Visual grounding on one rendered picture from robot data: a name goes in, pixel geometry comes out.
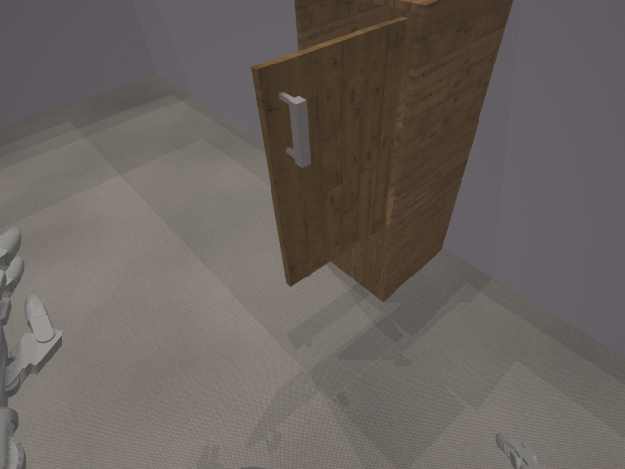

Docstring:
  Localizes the handle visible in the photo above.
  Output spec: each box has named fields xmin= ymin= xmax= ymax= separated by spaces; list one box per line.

xmin=279 ymin=92 xmax=311 ymax=168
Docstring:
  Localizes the robot left hand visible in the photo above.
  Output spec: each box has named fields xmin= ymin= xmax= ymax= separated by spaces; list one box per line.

xmin=0 ymin=227 xmax=63 ymax=407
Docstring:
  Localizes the robot left forearm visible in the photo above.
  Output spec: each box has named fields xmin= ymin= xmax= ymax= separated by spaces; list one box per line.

xmin=0 ymin=406 xmax=26 ymax=469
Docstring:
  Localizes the cupboard door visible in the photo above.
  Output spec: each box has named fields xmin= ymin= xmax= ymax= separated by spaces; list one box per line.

xmin=251 ymin=17 xmax=409 ymax=287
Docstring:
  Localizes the robot right hand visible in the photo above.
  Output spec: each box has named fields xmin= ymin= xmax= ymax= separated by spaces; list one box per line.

xmin=496 ymin=433 xmax=545 ymax=469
